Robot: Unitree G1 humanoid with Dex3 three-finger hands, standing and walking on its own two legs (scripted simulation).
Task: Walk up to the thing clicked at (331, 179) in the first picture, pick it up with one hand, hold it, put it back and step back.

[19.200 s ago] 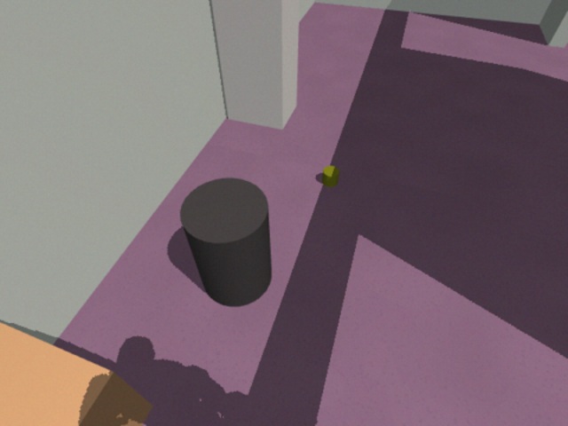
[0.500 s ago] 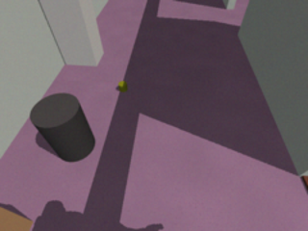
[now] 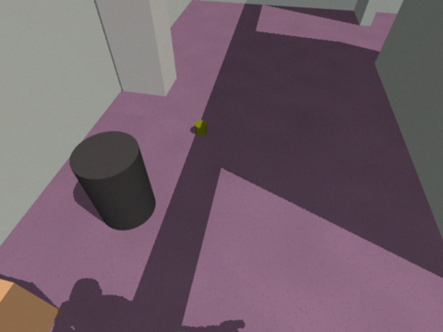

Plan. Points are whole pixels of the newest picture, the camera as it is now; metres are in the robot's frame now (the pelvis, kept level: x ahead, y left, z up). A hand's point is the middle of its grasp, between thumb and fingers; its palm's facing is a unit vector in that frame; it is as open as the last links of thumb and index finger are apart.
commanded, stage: walk up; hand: left
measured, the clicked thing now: (200, 127) +1.46 +0.21 -0.74
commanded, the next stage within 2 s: none
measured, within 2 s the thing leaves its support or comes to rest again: neither
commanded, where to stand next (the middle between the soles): +1.04 -0.04 m, yaw -1 degrees
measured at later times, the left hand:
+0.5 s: hand (112, 254) +0.30 +0.29 -0.14, palm faces -0.11 -0.93 -0.36, open 7.4 cm
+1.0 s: hand (133, 201) +0.47 +0.29 -0.17, palm faces -0.05 -0.94 -0.34, open 7.4 cm
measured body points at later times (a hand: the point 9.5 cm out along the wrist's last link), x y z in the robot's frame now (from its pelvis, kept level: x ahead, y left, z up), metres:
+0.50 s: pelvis +0.20 +0.01 -0.01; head +0.21 +0.00 +0.44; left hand +0.31 +0.33 -0.11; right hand +0.19 -0.31 -0.13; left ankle +0.10 +0.15 -0.74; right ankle +0.33 -0.14 -0.73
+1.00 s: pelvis +0.44 +0.01 -0.02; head +0.45 +0.03 +0.43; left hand +0.47 +0.34 -0.15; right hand +0.52 -0.32 -0.11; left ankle +0.54 +0.12 -0.74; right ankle +0.34 -0.13 -0.71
